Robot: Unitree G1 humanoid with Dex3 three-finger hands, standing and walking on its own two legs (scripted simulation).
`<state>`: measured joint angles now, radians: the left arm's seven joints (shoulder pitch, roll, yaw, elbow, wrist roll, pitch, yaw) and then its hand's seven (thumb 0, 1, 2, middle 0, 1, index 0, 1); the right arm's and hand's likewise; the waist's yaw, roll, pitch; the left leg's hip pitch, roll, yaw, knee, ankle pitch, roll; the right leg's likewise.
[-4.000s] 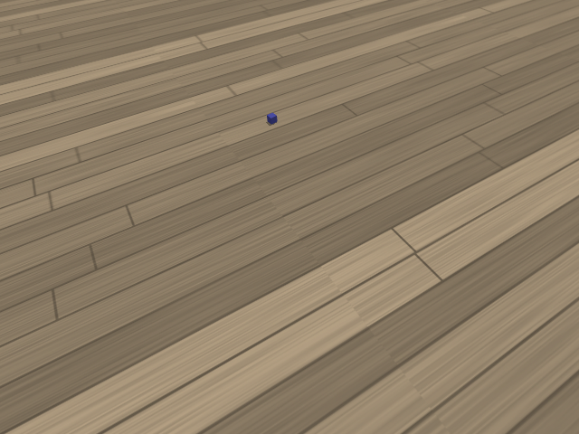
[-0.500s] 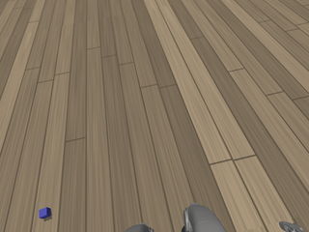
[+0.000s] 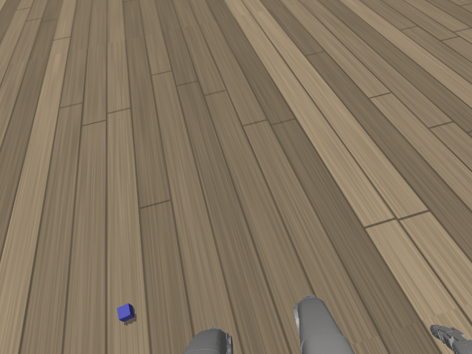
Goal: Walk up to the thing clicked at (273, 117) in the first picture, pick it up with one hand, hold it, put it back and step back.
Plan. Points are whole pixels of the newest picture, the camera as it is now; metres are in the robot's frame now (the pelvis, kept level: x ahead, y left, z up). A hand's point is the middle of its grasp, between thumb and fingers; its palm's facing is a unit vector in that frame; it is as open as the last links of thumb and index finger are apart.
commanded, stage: walk up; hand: left
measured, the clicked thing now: (125, 312) +0.35 +0.51 -0.69
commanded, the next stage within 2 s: none
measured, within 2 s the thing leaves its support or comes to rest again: neither
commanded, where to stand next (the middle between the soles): -0.08 +0.36 m, yaw -13 degrees
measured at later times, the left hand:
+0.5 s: hand out of the picture +0.00 +0.52 -0.10, palm faces -0.11 -0.80 -0.59, open 7.4 cm
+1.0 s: hand out of the picture -0.10 +0.64 -0.11, palm faces -0.20 -0.88 -0.42, open 7.4 cm
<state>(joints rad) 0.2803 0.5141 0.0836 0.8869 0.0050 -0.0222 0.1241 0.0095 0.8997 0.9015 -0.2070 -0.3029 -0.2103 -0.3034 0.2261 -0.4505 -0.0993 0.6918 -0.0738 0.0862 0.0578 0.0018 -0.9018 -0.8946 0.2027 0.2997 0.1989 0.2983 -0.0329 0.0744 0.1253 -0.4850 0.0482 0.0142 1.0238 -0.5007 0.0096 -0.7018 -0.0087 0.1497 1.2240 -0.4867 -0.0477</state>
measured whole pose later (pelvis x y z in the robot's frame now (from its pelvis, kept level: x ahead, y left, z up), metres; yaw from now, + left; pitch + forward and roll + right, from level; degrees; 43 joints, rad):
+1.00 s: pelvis -0.20 +0.39 +0.03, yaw -12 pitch -3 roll -1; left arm 0.28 0.36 0.03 0.91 0.03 -0.04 0.02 0.01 0.90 0.90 -0.21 -0.30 -0.21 -0.30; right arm 0.24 -0.38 -0.04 0.85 -0.01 0.03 0.02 0.00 -0.90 -0.89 0.21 0.30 0.20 0.30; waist 0.02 0.06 0.12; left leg -0.40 -0.01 0.01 0.78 -0.39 0.03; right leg -0.33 0.03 -0.01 0.77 -0.40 -0.04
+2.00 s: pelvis -0.14 +0.37 +0.04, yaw -12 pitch -1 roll +0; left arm 0.11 0.38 0.02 1.04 0.00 0.00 0.00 0.01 0.90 0.90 -0.20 -0.30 -0.21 -0.30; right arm 0.07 -0.37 0.00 1.01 0.01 -0.02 -0.01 0.00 -0.90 -0.89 0.21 0.30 0.20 0.30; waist -0.01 0.00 0.09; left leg -0.36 0.03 -0.02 0.65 -0.27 -0.03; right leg -0.28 -0.06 -0.01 0.67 -0.37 0.03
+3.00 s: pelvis -0.13 +0.36 +0.06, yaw -9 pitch -1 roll -1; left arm 0.07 0.36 0.04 1.09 0.01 0.02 -0.02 0.01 0.90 0.90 -0.20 -0.30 -0.21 -0.30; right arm 0.04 -0.37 -0.01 1.09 0.00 0.00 0.02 0.00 -0.90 -0.89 0.20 0.30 0.20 0.30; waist 0.01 0.01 0.08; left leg -0.31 0.03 -0.08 0.50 -0.18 -0.05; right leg -0.19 -0.05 -0.08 0.49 -0.29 0.03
